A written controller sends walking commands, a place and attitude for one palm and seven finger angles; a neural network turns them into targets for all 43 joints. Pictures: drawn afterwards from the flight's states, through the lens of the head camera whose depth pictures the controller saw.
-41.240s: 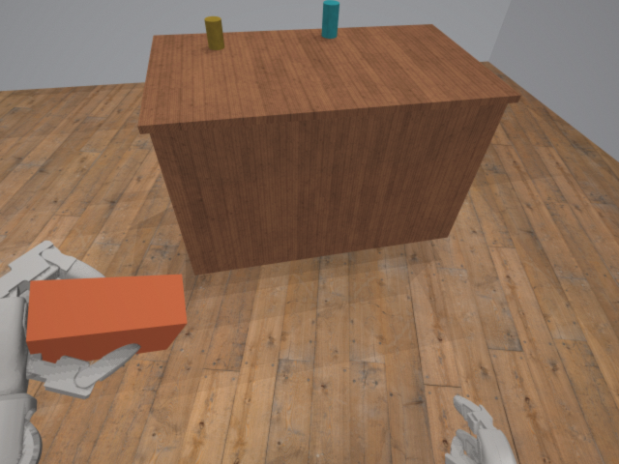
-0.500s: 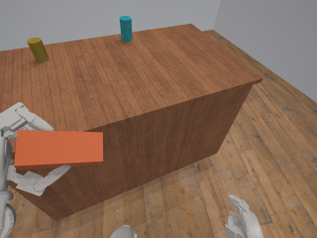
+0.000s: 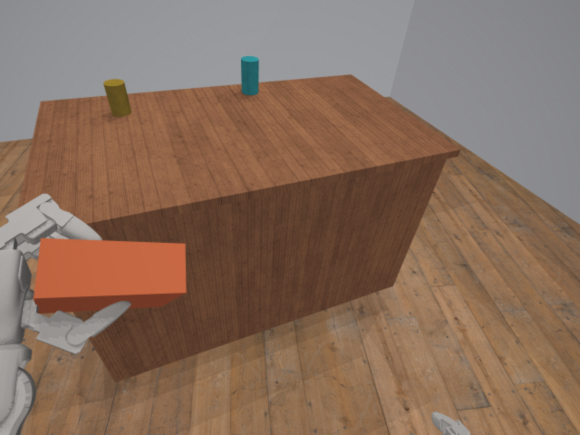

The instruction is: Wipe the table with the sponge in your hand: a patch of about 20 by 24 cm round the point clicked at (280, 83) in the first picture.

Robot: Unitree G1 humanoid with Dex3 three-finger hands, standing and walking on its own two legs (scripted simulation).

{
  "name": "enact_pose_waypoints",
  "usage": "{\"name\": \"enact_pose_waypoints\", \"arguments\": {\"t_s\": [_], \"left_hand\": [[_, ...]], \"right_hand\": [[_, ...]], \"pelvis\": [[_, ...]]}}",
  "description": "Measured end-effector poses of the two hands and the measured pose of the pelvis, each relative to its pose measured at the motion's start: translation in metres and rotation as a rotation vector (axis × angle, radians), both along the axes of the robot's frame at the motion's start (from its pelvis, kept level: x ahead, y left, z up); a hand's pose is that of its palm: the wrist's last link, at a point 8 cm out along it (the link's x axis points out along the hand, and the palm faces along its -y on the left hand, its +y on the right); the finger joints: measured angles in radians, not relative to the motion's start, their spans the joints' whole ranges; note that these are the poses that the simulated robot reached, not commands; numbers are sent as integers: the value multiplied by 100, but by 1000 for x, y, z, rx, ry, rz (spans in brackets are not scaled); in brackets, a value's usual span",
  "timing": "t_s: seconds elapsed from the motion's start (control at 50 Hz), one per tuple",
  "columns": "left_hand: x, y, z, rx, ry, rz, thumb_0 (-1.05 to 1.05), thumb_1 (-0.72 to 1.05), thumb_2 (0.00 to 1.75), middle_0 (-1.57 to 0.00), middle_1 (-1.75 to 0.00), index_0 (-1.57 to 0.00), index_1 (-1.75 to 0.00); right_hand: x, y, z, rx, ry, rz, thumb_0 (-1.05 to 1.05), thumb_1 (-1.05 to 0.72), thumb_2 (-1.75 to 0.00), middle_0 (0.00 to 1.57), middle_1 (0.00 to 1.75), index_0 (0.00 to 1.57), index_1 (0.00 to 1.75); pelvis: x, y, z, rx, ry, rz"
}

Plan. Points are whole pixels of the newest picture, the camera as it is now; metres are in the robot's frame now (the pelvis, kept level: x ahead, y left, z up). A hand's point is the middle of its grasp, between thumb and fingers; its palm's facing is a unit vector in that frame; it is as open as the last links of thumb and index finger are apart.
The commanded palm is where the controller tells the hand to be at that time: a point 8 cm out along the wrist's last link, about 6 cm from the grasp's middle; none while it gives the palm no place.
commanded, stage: stop stepping back and stand still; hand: left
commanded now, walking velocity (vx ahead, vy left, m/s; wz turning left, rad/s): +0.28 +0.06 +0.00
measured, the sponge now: (133, 278) +0.23 +0.19 +0.18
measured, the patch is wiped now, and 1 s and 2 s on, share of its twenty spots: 1.00 1.00 1.00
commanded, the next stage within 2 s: stand and wait in 0.58 s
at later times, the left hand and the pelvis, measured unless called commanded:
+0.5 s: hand (69, 327) +0.15 +0.21 +0.20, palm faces +0.36 -0.87 -0.33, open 9.6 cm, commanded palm +0.11 +0.26 +0.22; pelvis -0.06 -0.01 +0.00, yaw -1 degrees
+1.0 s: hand (39, 316) +0.16 +0.24 +0.20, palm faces +0.46 -0.82 -0.35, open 9.6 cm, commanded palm +0.11 +0.27 +0.22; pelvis -0.04 -0.01 +0.02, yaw +1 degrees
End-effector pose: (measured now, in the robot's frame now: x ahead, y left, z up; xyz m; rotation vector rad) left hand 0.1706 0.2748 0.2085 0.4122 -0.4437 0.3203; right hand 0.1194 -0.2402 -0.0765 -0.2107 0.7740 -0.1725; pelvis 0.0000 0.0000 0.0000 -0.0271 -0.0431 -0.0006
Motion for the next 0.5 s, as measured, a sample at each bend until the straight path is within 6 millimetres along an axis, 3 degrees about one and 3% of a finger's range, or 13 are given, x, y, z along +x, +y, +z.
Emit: {"name": "enact_pose_waypoints", "arguments": {"t_s": [0.1,0.24,0.38,0.5], "left_hand": [[-16,4,2,28,-5,-8,-1,-50,110,-78,-140,-81,-138],[-24,4,10,17,77,45,-1,-50,110,-78,-141,-81,-138],[-45,-21,1,23,75,13,-1,-50,110,-78,-141,-81,-139],[-56,-21,2,4,30,-15,-1,-50,110,-78,-140,-81,-138]], "right_hand": [[-6,9,16,-12,-112,-16,2,-90,-89,21,30,20,30],[-27,19,28,69,-142,-6,1,-90,-89,21,30,20,30],[-36,-9,7,28,-58,33,1,-90,-89,21,30,21,30],[-42,-29,22,-64,-70,-20,2,-90,-89,21,30,21,30]], "pelvis": [[-22,5,-1,11,12,-36],[-35,-4,20,9,8,-36],[-51,-18,6,-24,-7,-7],[-57,-15,4,-10,18,-23]]}}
